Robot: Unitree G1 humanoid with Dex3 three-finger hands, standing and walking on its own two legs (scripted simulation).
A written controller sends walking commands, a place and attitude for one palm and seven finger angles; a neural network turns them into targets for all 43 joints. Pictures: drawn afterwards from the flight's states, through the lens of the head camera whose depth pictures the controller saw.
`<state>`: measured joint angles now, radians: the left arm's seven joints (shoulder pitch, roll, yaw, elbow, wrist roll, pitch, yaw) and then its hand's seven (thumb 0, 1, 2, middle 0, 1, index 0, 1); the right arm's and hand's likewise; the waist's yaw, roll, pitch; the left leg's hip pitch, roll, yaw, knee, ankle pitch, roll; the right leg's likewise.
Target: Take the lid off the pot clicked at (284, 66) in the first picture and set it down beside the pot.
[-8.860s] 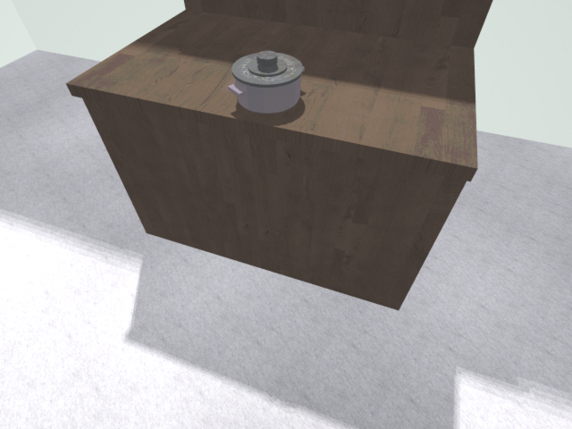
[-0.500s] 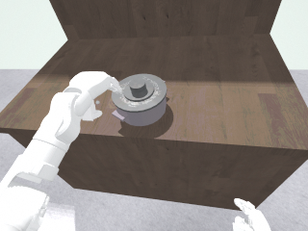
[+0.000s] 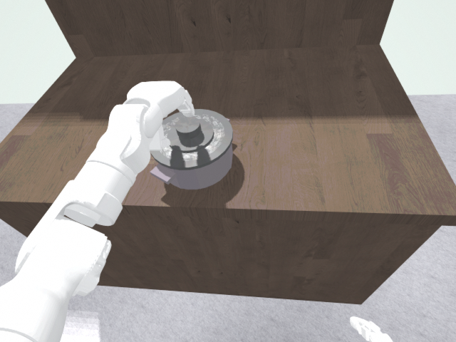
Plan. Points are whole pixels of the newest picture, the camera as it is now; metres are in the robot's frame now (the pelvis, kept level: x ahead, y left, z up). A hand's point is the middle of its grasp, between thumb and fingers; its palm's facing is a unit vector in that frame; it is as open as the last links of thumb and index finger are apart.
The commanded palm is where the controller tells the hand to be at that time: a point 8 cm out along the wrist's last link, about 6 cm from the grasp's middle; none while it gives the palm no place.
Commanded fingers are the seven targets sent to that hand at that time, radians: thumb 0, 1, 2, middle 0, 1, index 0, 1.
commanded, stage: move the open hand above the knob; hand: left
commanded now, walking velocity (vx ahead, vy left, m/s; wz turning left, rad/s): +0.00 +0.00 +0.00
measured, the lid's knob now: (188, 127) +0.53 +0.09 +0.08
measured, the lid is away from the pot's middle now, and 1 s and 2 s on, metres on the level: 0.00 0.00 0.00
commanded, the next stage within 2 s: lower the open fingers around the knob in 0.98 s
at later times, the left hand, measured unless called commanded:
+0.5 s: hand (181, 105) +0.51 +0.08 +0.15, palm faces -0.28 -0.02 -0.96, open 10.1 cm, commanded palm +0.50 +0.10 +0.22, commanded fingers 0.00 -0.31 1.45 -0.83 -0.08 -0.83 -0.08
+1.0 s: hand (173, 110) +0.49 +0.09 +0.16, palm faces -0.26 -0.01 -0.97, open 10.1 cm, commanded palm +0.48 +0.09 +0.22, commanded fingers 0.00 -0.31 1.45 -0.83 -0.08 -0.83 -0.08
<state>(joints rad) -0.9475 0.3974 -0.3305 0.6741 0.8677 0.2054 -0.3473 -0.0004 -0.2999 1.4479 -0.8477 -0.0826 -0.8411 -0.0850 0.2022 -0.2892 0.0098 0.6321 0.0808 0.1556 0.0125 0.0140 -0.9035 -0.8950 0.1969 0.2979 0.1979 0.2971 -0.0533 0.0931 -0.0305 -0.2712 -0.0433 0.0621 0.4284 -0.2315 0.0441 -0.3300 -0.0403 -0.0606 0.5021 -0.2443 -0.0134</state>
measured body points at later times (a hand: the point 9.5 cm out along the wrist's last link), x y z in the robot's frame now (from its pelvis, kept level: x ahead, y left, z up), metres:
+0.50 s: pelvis +0.02 +0.01 +0.00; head +0.06 -0.03 +0.45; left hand +0.52 +0.08 +0.21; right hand +0.04 -0.26 -0.14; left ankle -0.01 +0.09 -0.74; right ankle +0.01 -0.11 -0.74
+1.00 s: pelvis +0.02 +0.02 +0.00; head +0.05 -0.01 +0.45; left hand +0.50 +0.09 +0.21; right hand +0.12 -0.24 -0.13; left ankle -0.01 +0.09 -0.74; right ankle +0.01 -0.11 -0.74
